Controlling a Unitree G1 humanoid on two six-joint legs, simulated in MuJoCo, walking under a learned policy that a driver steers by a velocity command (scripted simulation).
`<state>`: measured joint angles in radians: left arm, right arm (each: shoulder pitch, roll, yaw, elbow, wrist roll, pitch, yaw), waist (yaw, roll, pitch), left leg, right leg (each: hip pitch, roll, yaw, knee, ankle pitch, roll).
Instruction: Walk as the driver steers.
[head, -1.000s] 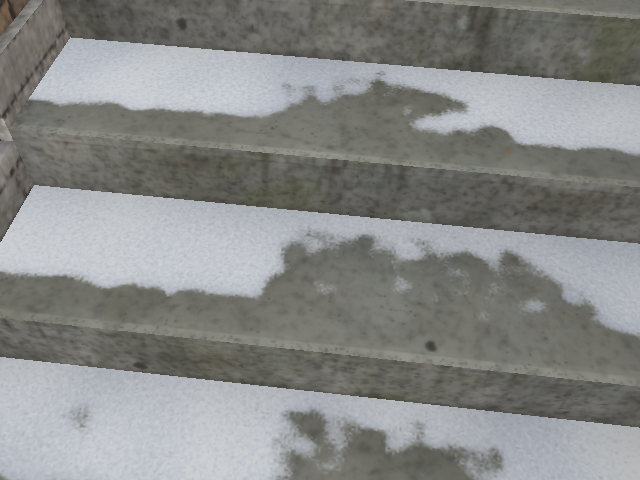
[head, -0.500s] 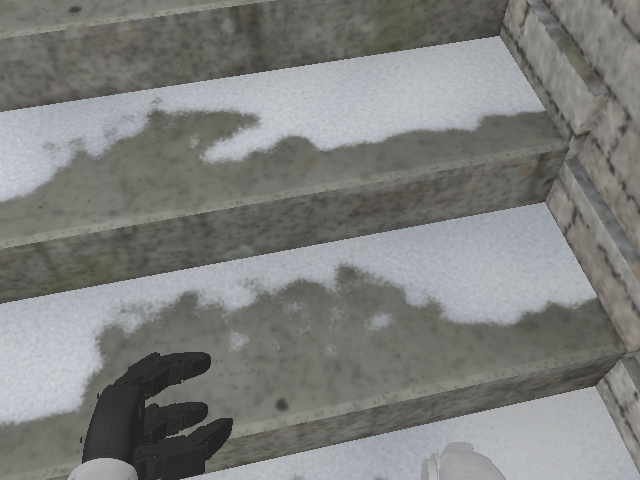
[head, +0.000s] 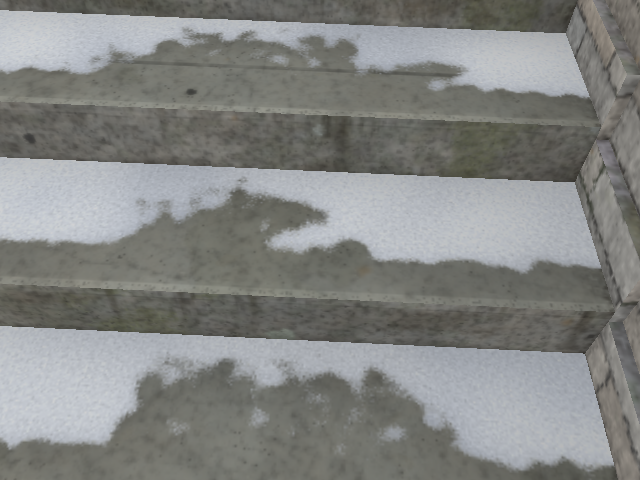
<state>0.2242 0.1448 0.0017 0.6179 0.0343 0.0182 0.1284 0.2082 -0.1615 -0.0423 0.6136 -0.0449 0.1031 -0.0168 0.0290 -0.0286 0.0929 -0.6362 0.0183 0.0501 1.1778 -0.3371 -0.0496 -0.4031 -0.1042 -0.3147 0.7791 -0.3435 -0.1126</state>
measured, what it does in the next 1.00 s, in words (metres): climbs: left foot, then right foot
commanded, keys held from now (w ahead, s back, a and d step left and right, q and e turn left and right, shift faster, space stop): q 0.24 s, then no key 0.08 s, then w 0.68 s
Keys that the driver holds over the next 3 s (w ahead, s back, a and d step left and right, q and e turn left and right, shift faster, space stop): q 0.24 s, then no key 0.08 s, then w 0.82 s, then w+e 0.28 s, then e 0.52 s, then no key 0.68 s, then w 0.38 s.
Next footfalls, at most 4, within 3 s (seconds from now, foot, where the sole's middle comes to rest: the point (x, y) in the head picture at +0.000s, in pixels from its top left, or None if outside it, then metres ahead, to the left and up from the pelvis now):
0.12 left None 0.11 0.11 -0.74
0.48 right None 0.13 -0.11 -0.74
1.00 left None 0.26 0.16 -0.74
1.36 right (256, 419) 0.51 0.15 -0.59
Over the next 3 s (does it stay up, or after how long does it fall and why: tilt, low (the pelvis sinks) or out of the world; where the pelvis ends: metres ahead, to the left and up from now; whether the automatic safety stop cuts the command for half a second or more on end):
stays up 0.84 0.21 0.33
